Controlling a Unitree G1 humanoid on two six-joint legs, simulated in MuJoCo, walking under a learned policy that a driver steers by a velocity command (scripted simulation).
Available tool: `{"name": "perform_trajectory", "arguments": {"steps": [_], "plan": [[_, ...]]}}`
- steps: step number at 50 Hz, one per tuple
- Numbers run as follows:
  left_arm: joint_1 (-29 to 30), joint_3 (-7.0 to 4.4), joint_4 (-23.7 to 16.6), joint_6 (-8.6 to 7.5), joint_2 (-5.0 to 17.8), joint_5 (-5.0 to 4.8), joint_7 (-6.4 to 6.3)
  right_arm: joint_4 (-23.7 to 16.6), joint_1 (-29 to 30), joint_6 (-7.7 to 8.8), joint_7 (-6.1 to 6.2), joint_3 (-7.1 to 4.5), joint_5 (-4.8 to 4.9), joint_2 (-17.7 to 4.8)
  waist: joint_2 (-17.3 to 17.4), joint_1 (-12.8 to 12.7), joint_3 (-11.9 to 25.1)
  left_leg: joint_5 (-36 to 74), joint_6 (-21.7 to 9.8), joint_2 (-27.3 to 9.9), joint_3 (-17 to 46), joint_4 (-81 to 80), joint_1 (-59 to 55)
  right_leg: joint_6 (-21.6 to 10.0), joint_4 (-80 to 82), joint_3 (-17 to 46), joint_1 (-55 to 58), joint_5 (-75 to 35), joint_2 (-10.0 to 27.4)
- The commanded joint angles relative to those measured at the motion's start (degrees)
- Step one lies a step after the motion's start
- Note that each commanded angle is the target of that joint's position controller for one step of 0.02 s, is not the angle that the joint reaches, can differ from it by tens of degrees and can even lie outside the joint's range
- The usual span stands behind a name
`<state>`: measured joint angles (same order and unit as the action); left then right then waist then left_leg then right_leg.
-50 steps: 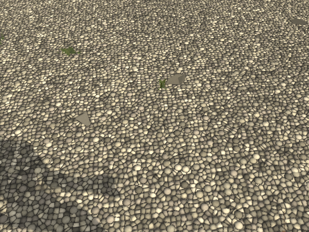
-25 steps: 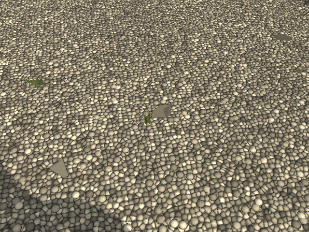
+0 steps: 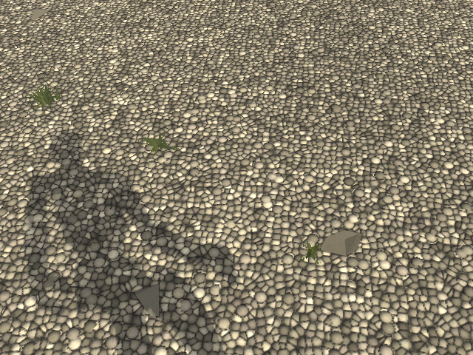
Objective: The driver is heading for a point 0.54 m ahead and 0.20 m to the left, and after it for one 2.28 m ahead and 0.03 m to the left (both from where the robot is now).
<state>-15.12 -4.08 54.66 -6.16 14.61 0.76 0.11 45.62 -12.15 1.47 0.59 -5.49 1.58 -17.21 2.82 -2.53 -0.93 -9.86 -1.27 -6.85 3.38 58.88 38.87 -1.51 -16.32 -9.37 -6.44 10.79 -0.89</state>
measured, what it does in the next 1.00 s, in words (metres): walks ahead, turning left: left foot, then right foot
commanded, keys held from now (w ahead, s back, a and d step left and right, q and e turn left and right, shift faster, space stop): w+q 0.60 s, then w+e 0.18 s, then e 0.22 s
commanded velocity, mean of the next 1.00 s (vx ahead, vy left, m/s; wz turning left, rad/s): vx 0.46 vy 0.00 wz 0.33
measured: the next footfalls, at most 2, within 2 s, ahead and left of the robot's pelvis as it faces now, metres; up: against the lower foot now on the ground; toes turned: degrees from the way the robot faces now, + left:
left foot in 0.26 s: +0.29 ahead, +0.16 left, +0.00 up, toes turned +13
right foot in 0.76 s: +0.64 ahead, +0.06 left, +0.00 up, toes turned +23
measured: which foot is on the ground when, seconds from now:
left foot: up 0.00-0.24, down 0.26-0.76, up 0.78-1.00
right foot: down 0.00-0.24, up 0.26-0.74, down 0.76-1.00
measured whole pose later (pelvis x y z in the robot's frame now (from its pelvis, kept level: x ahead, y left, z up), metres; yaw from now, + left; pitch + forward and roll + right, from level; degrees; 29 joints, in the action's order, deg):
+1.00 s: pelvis +0.54 +0.11 +0.00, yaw +17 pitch +2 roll +0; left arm -14.8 -3.1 46.9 -3.8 15.8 -0.2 1.3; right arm 37.9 -8.6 3.3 1.8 -3.2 -0.8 -16.1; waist 1.3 -2.1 -3.6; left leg -21.6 2.8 -1.1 4.2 56.5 32.8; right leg -4.1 -21.5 3.8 -15.9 7.6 -5.3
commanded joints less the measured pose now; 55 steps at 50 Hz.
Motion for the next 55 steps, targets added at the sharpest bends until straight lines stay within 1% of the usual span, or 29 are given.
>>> {"name": "perform_trajectory", "arguments": {"steps": [1,5,8,10,12,13,14,15,16,17,18,19,21,24,28,34,36,37,38,39,40,41,42,43,44,46,49,51,55], "plan": [[4.67,-1.71,-3.91,-0.67,8.65,-0.04,-0.72,-3.79,0.33,0.37,-0.95,0.23,-0.22,-0.56,-5.76,1.69,-1.43,8.5,0.33,-1.72,0.73,-7.93,1.0,-8.12,9.53,5.71,-0.24,-12.81,15.7],[1.28,-2.23,-3.27,0.43,10.58,-0.77,-1.12,-7.09,8.46,0.61,-2.56,1.03,-0.36,0.14,-4.59,-1.33,-3.77,11.05,-0.57,-0.45,-3.61,-17.36,0.71,-7.39,8.88,1.21,4.42,-14.08,16.68],[-0.45,-2.73,-2.69,1.72,11.93,-1.69,-1.09,-9.5,11.26,0.41,-3.5,0.93,-0.3,-0.72,-5.31,-1.36,-4.44,6.05,-2.35,1.04,-5.81,-20.97,0.62,-6.09,5.22,-0.78,10.29,-20.59,18.31],[0.5,-3.22,-3.1,2.47,13.58,-2.25,-1.24,-10.06,8.93,0.11,-3.74,0.01,-0.4,-2.63,-7.29,1.17,-1.7,0.25,-4.5,4.48,-8.94,-21.65,-5.58,-4.91,-1.89,-2.67,12.29,-38.6,18.4],[2.18,-3.3,-3.65,3.35,14.14,-2.8,-1.38,-7.1,-4.19,-0.13,-3.31,-2.56,-0.1,-6.83,-6.95,9.07,5.51,1.12,-7.91,9.81,-11.44,-26.16,-23.81,-2.72,-20.68,-5.19,8.71,-48.64,15.9],[1.53,-2.48,-4.41,3.08,12.06,-1.54,-1.45,-4.5,-13.98,-0.68,-2.09,-4.74,0.03,-11.6,-1.81,13.0,10.75,1.67,-10.84,6.31,-2.9,-27.7,-41.75,0.12,-37.85,-5.32,-4.84,-33.56,13.62],[-3.61,0.38,-7.85,1.47,2.74,0.95,-0.54,-4.79,-11.66,-0.2,-1.65,-5.38,0.49,-18.24,14.03,5.01,14.19,-5.16,-20.99,-8.42,29.11,-32.58,-59.72,3.57,-57.87,-0.53,-31.53,20.45,1.92],[1.71,0.07,-8.84,-1.12,6.74,-1.62,0.31,-6.95,-13.75,0.81,-2.09,-3.87,-0.37,-13.93,7.6,8.97,22.16,-13.98,-24.13,-13.0,44.7,-42.29,-62.99,2.72,-64.81,13.21,-38.5,23.94,0.0],[7.66,-0.77,-10.48,-2.38,9.83,-3.86,0.73,-6.39,-11.74,1.73,-2.35,-2.78,-0.91,-10.28,3.77,9.84,13.84,-9.78,-20.57,-11.56,36.83,-43.47,-58.34,1.0,-64.03,13.87,-43.48,18.14,2.82],[8.09,-0.48,-10.47,-2.95,9.08,-3.19,0.46,-6.76,-8.3,2.22,-2.29,-2.21,-0.7,-8.55,-0.31,7.39,9.54,-4.6,-18.35,-9.21,29.61,-42.94,-50.16,0.06,-59.05,14.01,-41.31,12.98,5.42],[7.44,-0.81,-9.58,-2.82,9.27,-1.66,0.03,-7.58,-3.98,2.3,-2.18,-1.54,-0.73,-6.62,-2.35,4.78,6.36,1.72,-16.63,-6.82,23.64,-43.19,-41.71,0.39,-53.83,14.1,-36.75,10.04,7.27],[5.94,-1.28,-9.19,-2.08,9.89,-1.16,0.03,-8.58,-1.46,2.37,-1.93,-0.93,-1.35,-5.33,-1.44,2.69,5.18,6.62,-15.82,-5.23,20.13,-44.25,-35.99,0.7,-50.64,14.61,-32.32,8.0,8.48],[5.2,-1.4,-9.53,-0.56,8.92,-0.54,0.09,-8.92,-1.06,2.6,-1.48,-0.93,-1.29,-5.96,-1.55,1.35,4.19,11.8,-15.96,-4.03,17.43,-46.0,-30.7,2.21,-45.93,13.83,-29.16,6.19,8.31],[10.43,-0.74,-11.67,0.32,6.71,0.26,-0.22,-8.15,-3.9,2.77,-0.28,-1.53,-0.85,-8.16,-1.67,2.38,1.78,14.67,-15.28,-1.84,13.1,-47.12,-27.22,4.61,-35.21,12.72,-30.21,-2.36,6.65],[18.07,0.14,-14.26,-0.08,4.99,-0.37,0.49,-7.11,-7.0,2.3,0.36,-1.66,-0.52,-8.21,1.12,5.44,0.19,8.06,-11.58,1.53,10.42,-46.24,-24.8,4.73,-18.89,12.07,-25.6,-16.21,3.04],[20.5,0.0,-15.85,-1.28,6.91,-0.94,2.19,-4.21,-11.37,1.84,0.62,-1.2,-0.74,-6.75,3.52,7.16,-0.51,8.5,-10.34,-3.52,14.15,-40.75,-35.47,1.59,-11.96,12.01,-25.82,-14.46,2.83],[18.3,-0.39,-15.58,-1.5,8.03,-0.99,2.32,-3.87,-11.17,1.35,0.63,-1.33,-0.97,-7.34,5.14,5.9,-0.38,18.92,-9.38,-4.62,13.97,-37.65,-39.32,-0.91,-11.06,9.92,-23.93,-8.1,1.83],[13.82,-1.12,-14.33,-1.64,9.28,-0.77,2.14,-4.05,-10.23,1.16,0.64,-1.14,-0.92,-7.21,4.88,3.36,2.18,29.85,-8.24,-2.83,11.78,-32.28,-40.28,-2.73,-9.24,8.01,-17.88,-7.75,0.12],[6.05,-1.96,-12.6,-1.73,11.36,-0.31,2.04,-4.63,-9.47,1.1,0.66,-0.55,-1.3,-6.26,3.57,-0.17,8.65,34.31,-6.64,-0.23,8.84,-21.99,-37.43,-5.67,-11.3,10.42,-5.77,-10.84,2.34],[-2.8,-2.8,-11.6,-1.64,14.98,0.03,2.17,-5.51,-12.6,1.47,0.79,0.46,-2.31,-4.03,-4.99,-1.49,17.68,19.68,-3.87,4.99,5.7,-4.22,-24.07,-12.01,-14.03,25.3,12.96,-13.54,12.16],[-6.15,-3.37,-9.51,-0.89,16.66,-0.59,2.8,-5.21,-18.24,2.26,0.53,1.33,-1.37,-1.24,-21.61,0.53,20.66,-20.08,0.84,13.1,2.24,12.74,-4.6,-19.76,-4.88,50.11,25.99,-5.52,21.53],[-4.59,-2.05,-10.16,-0.62,11.91,-2.56,2.98,-5.7,-13.69,2.91,0.44,0.8,-1.09,-5.93,-14.72,-1.04,15.6,-22.59,0.73,9.95,5.71,17.57,2.29,-17.8,-2.08,52.71,24.34,-0.67,20.62],[0.31,-1.33,-11.66,-0.14,9.86,-2.14,2.68,-7.29,-6.55,3.29,0.32,0.33,-0.84,-7.66,-9.04,-1.26,8.15,-18.07,1.07,7.82,4.43,17.13,3.69,-15.39,-2.51,43.52,16.34,-9.55,18.63],[2.81,-0.88,-12.57,0.32,9.14,-1.34,2.43,-8.11,-3.04,3.61,0.45,0.44,-1.77,-7.32,-3.85,-0.4,5.07,-15.53,1.63,6.3,2.84,15.15,1.63,-14.48,-2.95,36.87,9.08,-23.01,16.62],[3.82,-0.71,-12.73,0.52,8.76,-1.05,2.18,-8.92,-1.89,3.71,0.57,0.26,-2.82,-6.84,-2.29,0.96,4.23,-14.14,2.28,4.9,2.34,11.54,-0.9,-14.27,-3.31,32.88,4.53,-33.64,15.1],[3.85,-0.55,-12.42,0.73,8.59,-0.7,1.64,-9.65,-2.87,3.13,0.89,0.47,-2.86,-4.72,-5.69,3.22,5.27,-13.42,3.29,4.27,2.02,5.06,-5.39,-13.6,-2.9,27.89,0.7,-42.63,11.8],[2.96,-1.85,-12.07,1.83,12.14,-1.11,0.52,-10.01,-2.4,1.83,1.67,1.02,-2.29,-3.01,-7.46,3.84,7.13,-11.05,5.01,5.92,0.38,-4.48,-7.24,-13.87,-2.92,25.57,-2.11,-46.2,10.95],[2.6,-2.39,-12.09,3.11,13.16,-1.89,-0.29,-10.1,-0.55,1.16,1.91,1.09,-2.28,-2.97,-7.52,3.41,8.53,-4.89,5.6,7.1,0.35,-9.47,-9.81,-12.3,-3.12,24.87,-4.0,-41.9,9.72],[1.46,-2.39,-12.1,5.36,12.17,-2.58,-1.5,-11.5,5.92,0.59,1.45,1.17,-1.83,-2.62,-8.77,1.51,7.32,1.26,6.01,8.9,1.53,-17.99,-12.08,-9.48,-4.25,26.69,-5.62,-28.82,7.73]]}}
